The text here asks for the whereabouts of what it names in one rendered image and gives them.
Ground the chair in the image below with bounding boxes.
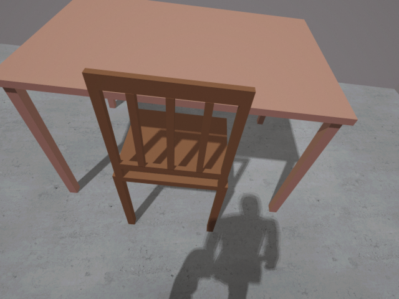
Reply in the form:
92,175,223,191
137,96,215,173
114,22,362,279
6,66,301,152
82,68,256,232

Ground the table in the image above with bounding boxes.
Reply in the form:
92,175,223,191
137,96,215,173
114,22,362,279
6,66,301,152
0,0,358,212

